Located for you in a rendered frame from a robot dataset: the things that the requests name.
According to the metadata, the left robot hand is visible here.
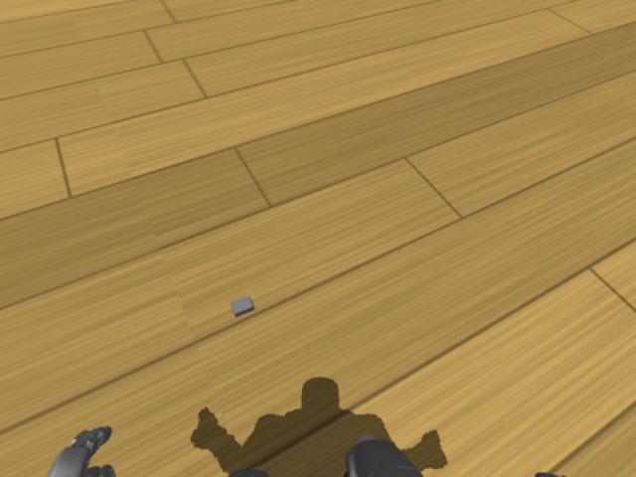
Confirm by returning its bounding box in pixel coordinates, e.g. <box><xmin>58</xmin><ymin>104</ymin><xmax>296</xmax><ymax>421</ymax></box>
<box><xmin>47</xmin><ymin>426</ymin><xmax>116</xmax><ymax>477</ymax></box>

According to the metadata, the small box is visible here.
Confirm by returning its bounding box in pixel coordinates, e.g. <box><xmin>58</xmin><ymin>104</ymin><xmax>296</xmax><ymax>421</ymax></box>
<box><xmin>231</xmin><ymin>296</ymin><xmax>254</xmax><ymax>317</ymax></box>

